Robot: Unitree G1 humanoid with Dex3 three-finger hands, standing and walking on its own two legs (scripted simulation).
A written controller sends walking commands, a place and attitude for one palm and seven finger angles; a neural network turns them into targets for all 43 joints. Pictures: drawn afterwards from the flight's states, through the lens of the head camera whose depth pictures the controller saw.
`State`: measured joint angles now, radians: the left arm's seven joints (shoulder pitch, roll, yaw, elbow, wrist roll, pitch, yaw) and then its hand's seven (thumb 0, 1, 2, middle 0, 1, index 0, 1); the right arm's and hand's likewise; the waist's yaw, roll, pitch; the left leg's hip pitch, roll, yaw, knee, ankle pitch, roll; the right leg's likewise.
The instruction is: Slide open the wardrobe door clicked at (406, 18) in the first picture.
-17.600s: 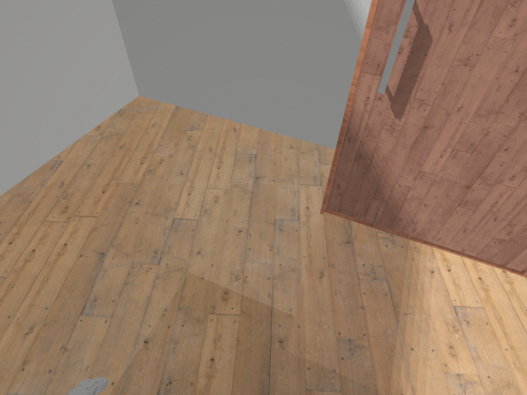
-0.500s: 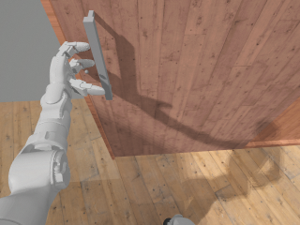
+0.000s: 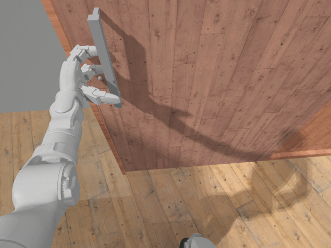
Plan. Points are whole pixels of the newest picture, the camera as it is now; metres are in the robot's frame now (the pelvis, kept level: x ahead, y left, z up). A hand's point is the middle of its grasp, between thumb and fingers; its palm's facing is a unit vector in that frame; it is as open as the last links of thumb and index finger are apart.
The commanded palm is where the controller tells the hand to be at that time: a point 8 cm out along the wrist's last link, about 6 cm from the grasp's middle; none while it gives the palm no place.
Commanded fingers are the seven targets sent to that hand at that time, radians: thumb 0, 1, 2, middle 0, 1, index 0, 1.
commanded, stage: slide the fingers in behind the handle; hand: left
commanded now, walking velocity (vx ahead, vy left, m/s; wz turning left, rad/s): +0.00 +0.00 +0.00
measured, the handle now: (109, 66) +0.54 +0.13 +0.12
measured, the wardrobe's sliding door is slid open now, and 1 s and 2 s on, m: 0.00 0.00 0.00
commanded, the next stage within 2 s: grip the handle and tug to test in 1.50 s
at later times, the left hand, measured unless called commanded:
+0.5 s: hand (110, 79) +0.48 +0.12 +0.13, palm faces +0.00 -1.00 -0.02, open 14.0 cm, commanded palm +0.45 +0.17 +0.13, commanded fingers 0.00 -0.50 0.30 -0.30 -1.20 -0.30 -1.20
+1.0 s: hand (116, 77) +0.48 +0.10 +0.13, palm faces +0.03 -1.00 -0.01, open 14.0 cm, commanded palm +0.45 +0.15 +0.13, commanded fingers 0.00 -0.50 0.30 -0.30 -1.20 -0.30 -1.20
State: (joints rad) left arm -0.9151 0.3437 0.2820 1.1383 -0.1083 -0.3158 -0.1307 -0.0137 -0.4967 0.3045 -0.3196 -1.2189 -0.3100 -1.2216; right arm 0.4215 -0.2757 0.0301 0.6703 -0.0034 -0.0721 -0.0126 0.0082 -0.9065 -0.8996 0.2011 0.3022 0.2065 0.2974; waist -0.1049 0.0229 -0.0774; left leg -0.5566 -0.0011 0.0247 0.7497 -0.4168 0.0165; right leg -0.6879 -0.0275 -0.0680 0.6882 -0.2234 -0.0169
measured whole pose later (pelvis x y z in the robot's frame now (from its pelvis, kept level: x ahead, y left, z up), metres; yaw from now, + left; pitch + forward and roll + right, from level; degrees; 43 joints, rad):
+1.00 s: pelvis +0.01 -0.01 +0.01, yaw +0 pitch +11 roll +0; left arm -0.86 0.23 0.24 1.04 -0.10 -0.30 -0.01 -0.01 -0.50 0.30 -0.30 -1.20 -0.29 -1.20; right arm 0.39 -0.26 0.02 0.67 -0.01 -0.06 -0.01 0.01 -0.91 -0.90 0.20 0.30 0.21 0.30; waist -0.08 0.03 -0.07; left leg -0.48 0.00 0.03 0.68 -0.40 0.01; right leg -0.62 -0.02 -0.06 0.66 -0.22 -0.03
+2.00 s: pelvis +0.01 +0.00 +0.01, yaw +0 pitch +11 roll +0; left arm -0.84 0.23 0.21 1.02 -0.10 -0.30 -0.02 -0.01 0.05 0.54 -0.35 -1.28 -0.33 -1.27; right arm 0.38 -0.26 0.01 0.67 -0.01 -0.06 -0.01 0.01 -0.91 -0.90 0.20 0.30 0.21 0.30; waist -0.08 0.02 -0.08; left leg -0.47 0.00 0.03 0.69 -0.40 0.02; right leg -0.61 -0.02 -0.06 0.64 -0.22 -0.01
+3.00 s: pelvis +0.03 -0.01 +0.01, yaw -2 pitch +12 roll +0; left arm -0.66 0.18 0.21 0.77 -0.11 -0.22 0.02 0.01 0.76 0.78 -0.33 -1.40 -0.31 -1.40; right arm 0.38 -0.25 -0.01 0.63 0.00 -0.05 0.01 0.01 -0.91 -0.90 0.20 0.30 0.20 0.30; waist -0.06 0.04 -0.10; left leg -0.41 0.02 0.05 0.63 -0.41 0.01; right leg -0.58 0.00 -0.04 0.61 -0.23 -0.02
